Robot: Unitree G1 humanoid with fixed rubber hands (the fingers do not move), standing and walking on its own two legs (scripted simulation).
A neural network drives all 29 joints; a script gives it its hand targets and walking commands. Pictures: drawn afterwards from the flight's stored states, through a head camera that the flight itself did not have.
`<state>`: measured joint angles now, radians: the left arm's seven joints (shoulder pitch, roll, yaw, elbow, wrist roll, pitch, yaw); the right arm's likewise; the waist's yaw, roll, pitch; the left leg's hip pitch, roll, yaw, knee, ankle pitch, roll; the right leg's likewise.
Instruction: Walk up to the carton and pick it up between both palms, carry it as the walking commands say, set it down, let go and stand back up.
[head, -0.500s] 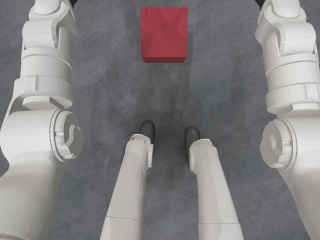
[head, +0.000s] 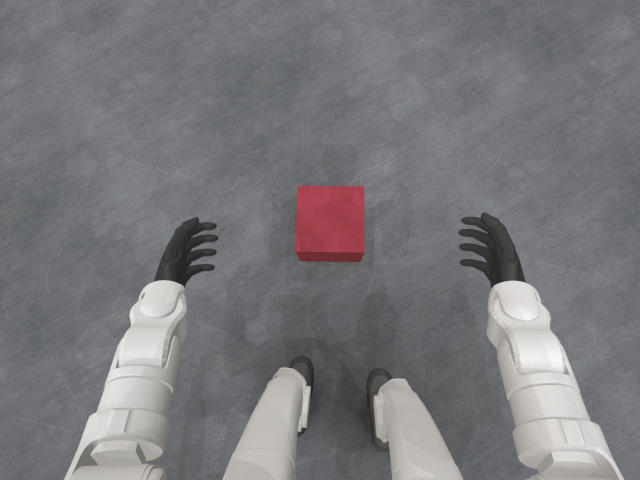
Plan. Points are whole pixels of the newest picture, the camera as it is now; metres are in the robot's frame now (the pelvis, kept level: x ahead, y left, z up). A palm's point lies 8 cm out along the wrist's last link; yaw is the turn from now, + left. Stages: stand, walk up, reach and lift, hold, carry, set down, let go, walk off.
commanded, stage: let go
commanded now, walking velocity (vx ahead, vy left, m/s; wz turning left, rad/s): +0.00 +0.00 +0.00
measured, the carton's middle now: (330, 225) +0.55 +0.04 -0.65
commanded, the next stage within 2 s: stand in 0.90 s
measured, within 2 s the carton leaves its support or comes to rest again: neither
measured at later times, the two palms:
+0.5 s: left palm (141, 411) +0.19 +0.22 -0.03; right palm (595, 442) +0.18 -0.24 -0.04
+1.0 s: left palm (118, 396) +0.20 +0.25 -0.04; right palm (579, 415) +0.21 -0.23 -0.04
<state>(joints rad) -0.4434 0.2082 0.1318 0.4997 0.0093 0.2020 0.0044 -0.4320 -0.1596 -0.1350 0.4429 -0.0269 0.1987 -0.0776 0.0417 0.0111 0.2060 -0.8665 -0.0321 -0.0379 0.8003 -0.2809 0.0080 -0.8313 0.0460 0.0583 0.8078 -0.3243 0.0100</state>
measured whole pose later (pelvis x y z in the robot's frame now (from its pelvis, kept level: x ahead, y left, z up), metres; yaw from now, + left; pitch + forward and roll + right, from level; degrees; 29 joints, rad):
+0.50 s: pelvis +0.03 -0.01 +0.04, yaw +0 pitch -1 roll +0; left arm 0.23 0.19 0.06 0.43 0.05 0.07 -0.06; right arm 0.23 -0.19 -0.03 0.46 -0.01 0.05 0.06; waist 0.00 -0.02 0.11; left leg -0.22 -0.02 -0.05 0.48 -0.24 -0.01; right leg -0.19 0.04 0.06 0.51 -0.28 -0.02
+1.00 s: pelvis +0.06 +0.00 +0.04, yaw +0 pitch -4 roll +0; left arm 0.23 0.23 0.02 0.54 0.02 0.11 -0.02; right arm 0.21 -0.20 -0.02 0.58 -0.02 0.08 0.02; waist 0.01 -0.01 0.05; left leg -0.14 -0.04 -0.04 0.52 -0.31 0.02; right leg -0.10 0.03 0.07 0.51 -0.34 0.00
